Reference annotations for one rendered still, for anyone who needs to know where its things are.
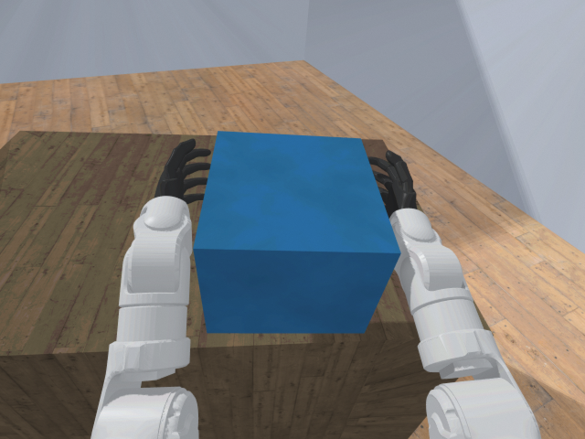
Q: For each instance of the robot left hand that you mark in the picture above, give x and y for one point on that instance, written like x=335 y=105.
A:
x=172 y=182

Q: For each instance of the carton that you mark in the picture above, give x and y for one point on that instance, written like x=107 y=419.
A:
x=293 y=236

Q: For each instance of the right robot upper arm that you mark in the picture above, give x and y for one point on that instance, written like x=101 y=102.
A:
x=478 y=409

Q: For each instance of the left robot upper arm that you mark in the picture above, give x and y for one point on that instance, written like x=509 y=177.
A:
x=149 y=413

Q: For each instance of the pedestal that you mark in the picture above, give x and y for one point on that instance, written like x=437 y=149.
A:
x=68 y=202

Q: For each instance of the right robot forearm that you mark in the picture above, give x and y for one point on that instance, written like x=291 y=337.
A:
x=452 y=338

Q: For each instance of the robot right hand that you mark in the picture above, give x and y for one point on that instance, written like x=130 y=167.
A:
x=399 y=183

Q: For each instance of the left robot forearm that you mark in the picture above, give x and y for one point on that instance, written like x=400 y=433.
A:
x=151 y=336

